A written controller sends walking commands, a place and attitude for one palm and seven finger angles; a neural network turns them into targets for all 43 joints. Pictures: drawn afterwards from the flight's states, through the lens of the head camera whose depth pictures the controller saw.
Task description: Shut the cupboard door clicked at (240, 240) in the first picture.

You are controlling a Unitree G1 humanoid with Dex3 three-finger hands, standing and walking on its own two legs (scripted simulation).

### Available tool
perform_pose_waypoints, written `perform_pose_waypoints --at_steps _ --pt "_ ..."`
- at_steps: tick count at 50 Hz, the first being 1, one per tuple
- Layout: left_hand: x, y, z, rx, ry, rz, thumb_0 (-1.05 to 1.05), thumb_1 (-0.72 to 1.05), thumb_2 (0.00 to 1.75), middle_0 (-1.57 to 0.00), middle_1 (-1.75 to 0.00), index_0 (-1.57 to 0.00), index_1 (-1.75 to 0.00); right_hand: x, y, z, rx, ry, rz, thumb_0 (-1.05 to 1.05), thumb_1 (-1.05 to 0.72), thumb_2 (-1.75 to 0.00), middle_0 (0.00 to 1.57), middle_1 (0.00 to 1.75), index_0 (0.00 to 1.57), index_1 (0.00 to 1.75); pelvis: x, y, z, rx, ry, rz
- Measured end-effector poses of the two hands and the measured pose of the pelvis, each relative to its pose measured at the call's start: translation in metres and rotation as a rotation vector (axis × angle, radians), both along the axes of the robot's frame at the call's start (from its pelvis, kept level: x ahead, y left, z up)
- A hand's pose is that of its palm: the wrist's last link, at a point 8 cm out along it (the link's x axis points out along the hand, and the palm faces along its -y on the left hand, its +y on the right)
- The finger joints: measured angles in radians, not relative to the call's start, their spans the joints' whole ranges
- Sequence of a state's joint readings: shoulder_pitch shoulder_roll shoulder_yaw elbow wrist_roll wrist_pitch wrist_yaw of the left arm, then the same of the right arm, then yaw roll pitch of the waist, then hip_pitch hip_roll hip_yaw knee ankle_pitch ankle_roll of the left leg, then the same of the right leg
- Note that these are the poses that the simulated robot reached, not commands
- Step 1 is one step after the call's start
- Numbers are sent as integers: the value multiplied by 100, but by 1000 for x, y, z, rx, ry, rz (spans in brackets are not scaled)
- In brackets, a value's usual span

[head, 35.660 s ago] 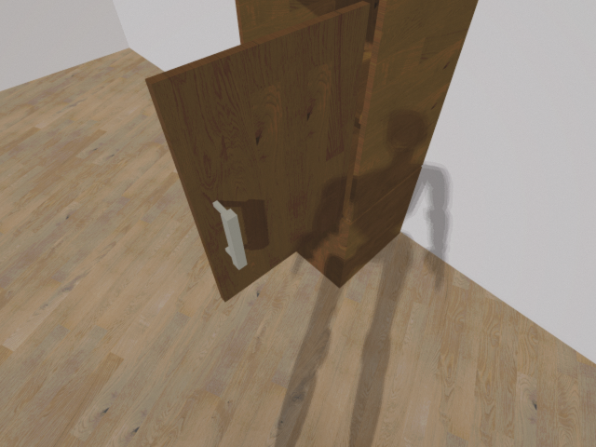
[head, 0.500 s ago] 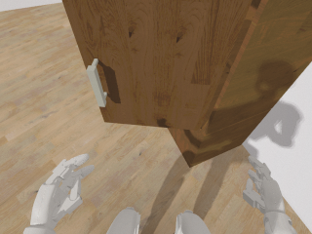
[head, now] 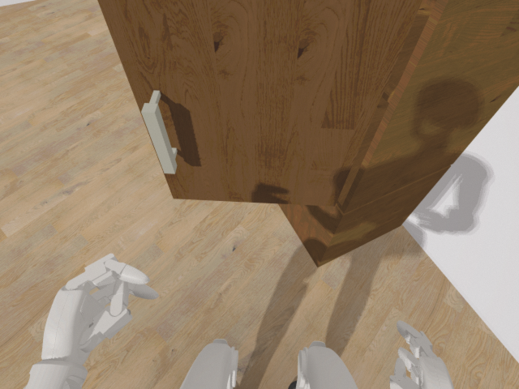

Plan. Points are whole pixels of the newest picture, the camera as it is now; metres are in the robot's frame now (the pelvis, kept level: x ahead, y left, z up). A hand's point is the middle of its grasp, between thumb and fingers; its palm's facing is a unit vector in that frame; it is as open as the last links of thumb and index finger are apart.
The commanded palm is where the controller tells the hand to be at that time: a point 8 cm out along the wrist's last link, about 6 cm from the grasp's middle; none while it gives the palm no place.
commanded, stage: raise the hand and make a fist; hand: left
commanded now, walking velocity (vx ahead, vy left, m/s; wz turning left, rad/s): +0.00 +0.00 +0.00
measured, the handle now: (163, 134) +0.53 +0.22 +0.04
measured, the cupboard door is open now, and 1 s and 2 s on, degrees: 61 61 61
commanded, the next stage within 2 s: bring the fist close to the handle in 1.00 s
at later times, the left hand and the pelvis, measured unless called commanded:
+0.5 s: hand (120, 305) +0.22 +0.20 +0.04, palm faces +0.01 -1.00 -0.04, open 3.1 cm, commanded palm +0.20 +0.25 +0.05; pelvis +0.01 +0.01 +0.00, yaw +0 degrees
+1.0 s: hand (138, 300) +0.23 +0.18 +0.04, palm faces +0.00 -1.00 -0.04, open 3.1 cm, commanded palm +0.21 +0.23 +0.05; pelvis +0.01 -0.01 +0.00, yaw +0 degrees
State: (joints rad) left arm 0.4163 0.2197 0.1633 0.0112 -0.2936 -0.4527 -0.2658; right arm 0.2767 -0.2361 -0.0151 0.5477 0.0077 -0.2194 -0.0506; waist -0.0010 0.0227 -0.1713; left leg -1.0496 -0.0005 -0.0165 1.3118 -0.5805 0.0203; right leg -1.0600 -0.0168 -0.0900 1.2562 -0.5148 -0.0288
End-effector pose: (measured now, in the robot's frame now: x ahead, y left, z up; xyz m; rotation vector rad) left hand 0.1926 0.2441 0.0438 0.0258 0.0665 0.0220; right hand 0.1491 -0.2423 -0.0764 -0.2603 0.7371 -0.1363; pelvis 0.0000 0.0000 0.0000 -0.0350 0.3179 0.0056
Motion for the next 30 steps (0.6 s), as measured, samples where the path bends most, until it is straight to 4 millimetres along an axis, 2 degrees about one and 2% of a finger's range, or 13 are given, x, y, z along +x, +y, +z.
perform_pose_waypoints --at_steps 6,16,22,30 --pt "0 3 -4 -13 -7 -16 2 90 90 -98 -115 -98 -114 22 4 12 -42 -49 29 2 -90 -90 20 30 20 30 1 9 -2 -10 3 5" --pt "3 8 4 0 -22 -8 2 90 90 -116 -135 -116 -134 58 36 24 -1 -118 109 2 -90 -90 20 30 20 30 5 14 -1 -23 5 14" --pt "6 9 3 8 -10 -10 2 90 90 -124 -144 -125 -144 59 43 20 23 -101 128 1 -90 -90 20 30 20 30 7 13 -1 -24 8 15" --pt "13 7 3 12 -16 -18 2 90 90 -129 -149 -129 -148 44 29 10 14 -47 98 1 -90 -90 21 30 20 30 8 7 -3 -20 13 14"
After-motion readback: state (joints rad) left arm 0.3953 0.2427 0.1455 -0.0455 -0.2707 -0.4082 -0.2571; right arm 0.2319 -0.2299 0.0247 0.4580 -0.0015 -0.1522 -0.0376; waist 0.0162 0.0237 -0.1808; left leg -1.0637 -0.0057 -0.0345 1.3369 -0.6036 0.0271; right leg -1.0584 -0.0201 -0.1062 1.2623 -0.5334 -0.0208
